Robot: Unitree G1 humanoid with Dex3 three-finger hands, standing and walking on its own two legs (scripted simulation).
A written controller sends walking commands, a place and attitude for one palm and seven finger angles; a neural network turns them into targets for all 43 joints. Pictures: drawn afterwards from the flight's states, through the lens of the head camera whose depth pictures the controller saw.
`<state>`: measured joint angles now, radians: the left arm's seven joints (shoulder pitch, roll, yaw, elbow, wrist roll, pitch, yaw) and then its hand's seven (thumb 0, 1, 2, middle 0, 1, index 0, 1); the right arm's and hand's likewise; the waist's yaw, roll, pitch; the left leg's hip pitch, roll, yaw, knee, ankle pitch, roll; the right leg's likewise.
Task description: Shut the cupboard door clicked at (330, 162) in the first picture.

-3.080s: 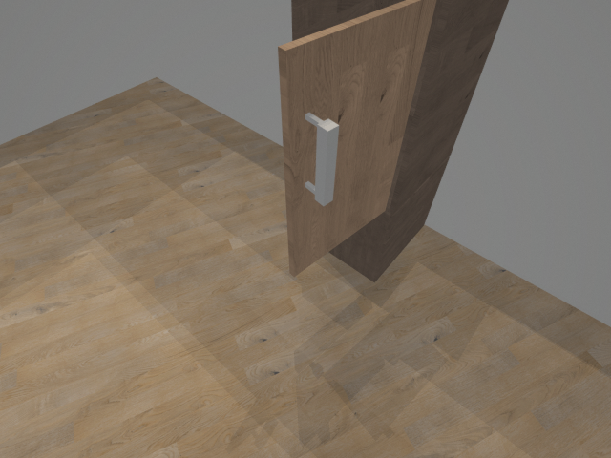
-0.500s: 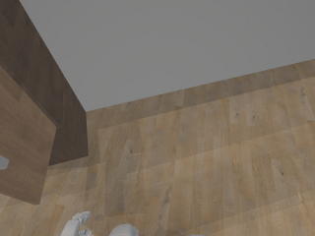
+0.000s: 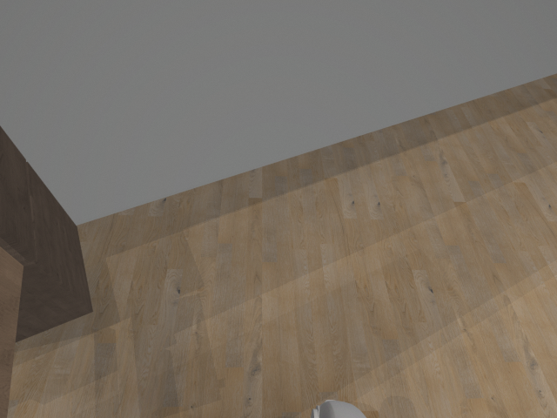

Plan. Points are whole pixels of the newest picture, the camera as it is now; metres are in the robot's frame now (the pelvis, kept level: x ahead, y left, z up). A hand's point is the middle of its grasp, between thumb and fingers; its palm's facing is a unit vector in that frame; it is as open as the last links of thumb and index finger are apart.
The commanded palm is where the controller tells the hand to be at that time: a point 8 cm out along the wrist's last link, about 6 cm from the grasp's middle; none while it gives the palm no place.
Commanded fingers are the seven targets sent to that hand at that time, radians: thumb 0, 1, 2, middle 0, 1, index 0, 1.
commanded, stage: walk around to get in front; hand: left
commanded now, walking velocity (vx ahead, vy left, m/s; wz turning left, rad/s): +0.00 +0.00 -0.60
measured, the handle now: out of the picture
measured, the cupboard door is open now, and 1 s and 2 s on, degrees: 82 82 82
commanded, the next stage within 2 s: none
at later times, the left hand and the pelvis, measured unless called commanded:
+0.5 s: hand (210, 405) +0.15 +0.12 -0.16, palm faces -0.25 -0.94 -0.24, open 7.4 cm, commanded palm none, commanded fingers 0.00 0.90 0.90 -0.20 -0.30 -0.20 -0.30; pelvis +0.03 -0.05 +0.00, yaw -17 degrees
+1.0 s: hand (259, 346) +0.25 +0.05 -0.17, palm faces -0.56 -0.78 -0.27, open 7.4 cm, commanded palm none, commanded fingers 0.00 0.90 0.90 -0.20 -0.30 -0.20 -0.30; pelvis +0.05 -0.07 -0.02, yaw -36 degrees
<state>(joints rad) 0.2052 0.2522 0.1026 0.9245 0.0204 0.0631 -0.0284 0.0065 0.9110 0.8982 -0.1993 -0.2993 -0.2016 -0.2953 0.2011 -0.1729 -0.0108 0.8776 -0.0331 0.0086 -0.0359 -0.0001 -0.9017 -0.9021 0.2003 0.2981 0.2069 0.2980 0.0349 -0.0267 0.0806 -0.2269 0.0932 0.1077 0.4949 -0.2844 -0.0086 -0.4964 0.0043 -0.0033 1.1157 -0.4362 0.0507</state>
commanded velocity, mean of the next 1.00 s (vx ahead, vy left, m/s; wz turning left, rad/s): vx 0.00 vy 0.00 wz -0.60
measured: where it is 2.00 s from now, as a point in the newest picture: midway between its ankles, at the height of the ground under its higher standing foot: outside the picture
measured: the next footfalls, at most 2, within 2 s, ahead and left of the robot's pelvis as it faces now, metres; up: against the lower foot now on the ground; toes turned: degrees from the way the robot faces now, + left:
right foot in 0.20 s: +0.03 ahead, -0.15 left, +0.00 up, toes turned -13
left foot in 0.64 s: +0.13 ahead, +0.07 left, +0.00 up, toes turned -20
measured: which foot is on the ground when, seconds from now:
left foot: down 0.00-0.20, up 0.22-0.62, down 0.64-1.00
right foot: up 0.00-0.18, down 0.20-0.62, up 0.64-0.98, down 1.00-1.00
